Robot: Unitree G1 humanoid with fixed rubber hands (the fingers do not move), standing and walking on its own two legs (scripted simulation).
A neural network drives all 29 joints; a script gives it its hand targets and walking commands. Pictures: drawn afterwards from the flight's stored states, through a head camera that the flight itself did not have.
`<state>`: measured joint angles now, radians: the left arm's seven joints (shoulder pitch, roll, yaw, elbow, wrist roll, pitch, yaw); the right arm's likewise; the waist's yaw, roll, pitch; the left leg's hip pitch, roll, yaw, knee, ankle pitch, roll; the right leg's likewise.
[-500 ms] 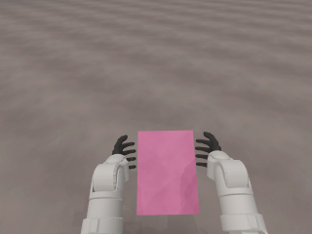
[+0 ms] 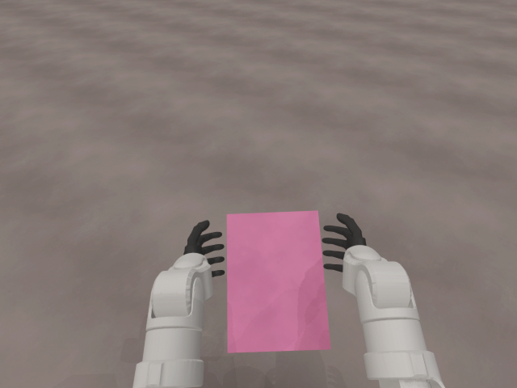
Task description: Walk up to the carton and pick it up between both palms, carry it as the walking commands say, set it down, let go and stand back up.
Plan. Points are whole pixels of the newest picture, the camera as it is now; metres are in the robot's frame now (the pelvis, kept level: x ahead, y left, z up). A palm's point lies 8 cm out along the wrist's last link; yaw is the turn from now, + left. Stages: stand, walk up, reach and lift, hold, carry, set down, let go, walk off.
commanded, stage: carry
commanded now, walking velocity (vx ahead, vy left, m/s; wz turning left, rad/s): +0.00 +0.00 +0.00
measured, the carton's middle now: (274, 278) +0.33 +0.00 -0.04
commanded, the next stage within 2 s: hold in 0.14 s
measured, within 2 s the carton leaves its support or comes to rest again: neither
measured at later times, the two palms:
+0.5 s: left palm (191, 276) +0.29 +0.14 +0.04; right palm (345, 266) +0.30 -0.11 +0.04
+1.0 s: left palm (204, 278) +0.28 +0.11 +0.05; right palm (353, 262) +0.29 -0.12 +0.06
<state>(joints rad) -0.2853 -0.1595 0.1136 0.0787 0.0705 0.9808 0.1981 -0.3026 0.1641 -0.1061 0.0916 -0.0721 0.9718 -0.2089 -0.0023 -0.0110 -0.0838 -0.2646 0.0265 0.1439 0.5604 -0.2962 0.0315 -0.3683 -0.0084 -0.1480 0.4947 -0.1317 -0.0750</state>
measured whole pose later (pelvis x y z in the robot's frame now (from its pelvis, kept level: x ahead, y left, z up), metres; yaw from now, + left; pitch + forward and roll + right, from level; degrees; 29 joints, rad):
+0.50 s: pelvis +0.00 +0.00 +0.00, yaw -3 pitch -6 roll +0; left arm -0.25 -0.15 0.14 0.23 0.18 0.77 0.09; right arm -0.30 0.16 -0.06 0.23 -0.19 0.78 -0.14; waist 0.02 0.07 0.06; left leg -0.13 -0.04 -0.04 0.55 -0.31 0.02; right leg -0.25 0.03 -0.06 0.48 -0.13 -0.06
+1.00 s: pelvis -0.03 -0.01 +0.00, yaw +0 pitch -10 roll +0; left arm -0.50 -0.23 0.36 0.55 0.31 0.72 0.14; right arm -0.53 0.25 -0.29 0.50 -0.30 0.71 -0.27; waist -0.01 0.05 0.07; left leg -0.12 -0.05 -0.09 0.58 -0.29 0.01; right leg -0.21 0.08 0.00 0.50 -0.11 -0.05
